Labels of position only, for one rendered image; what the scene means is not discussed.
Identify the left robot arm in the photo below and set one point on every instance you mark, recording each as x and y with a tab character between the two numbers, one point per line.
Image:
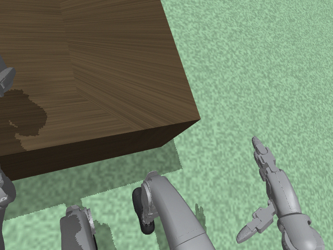
7	195

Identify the left robot hand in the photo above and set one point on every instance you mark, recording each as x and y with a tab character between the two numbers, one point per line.
6	77

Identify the right robot arm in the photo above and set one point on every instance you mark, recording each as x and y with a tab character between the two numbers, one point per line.
297	234

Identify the can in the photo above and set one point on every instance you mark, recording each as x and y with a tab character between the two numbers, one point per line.
3	67

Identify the right robot hand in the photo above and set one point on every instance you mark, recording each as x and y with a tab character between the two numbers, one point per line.
282	197

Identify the right robot foot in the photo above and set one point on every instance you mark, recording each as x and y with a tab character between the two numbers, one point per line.
136	197

